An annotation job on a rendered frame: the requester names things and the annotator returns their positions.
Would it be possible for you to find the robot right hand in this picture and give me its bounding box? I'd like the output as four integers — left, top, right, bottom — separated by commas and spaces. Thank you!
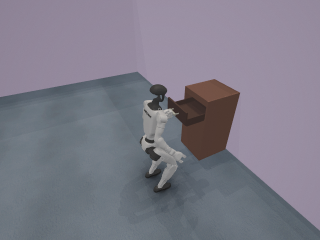
173, 151, 187, 164

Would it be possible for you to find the left robot foot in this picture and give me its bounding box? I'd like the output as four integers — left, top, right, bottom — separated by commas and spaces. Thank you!
145, 168, 161, 179

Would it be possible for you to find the robot left upper arm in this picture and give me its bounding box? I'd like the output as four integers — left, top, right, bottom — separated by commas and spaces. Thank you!
142, 100, 152, 119

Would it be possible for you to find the humanoid robot torso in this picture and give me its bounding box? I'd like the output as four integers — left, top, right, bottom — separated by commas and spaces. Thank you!
141, 101, 164, 155

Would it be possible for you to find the handle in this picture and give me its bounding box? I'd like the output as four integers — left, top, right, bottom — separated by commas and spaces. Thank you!
169, 108, 179, 116

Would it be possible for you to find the robot right forearm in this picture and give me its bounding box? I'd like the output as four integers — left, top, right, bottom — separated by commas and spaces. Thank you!
157, 137, 177, 157

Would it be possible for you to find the robot right upper arm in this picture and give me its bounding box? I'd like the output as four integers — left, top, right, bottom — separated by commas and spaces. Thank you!
154, 111, 168, 144

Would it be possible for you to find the robot left hand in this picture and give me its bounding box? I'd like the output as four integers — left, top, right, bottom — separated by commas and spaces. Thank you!
164, 109, 173, 119

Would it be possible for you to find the drawer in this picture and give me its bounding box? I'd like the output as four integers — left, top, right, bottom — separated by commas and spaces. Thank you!
167, 97, 206, 126

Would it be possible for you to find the cabinet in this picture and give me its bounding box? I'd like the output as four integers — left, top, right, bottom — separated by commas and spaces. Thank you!
181, 79, 240, 161

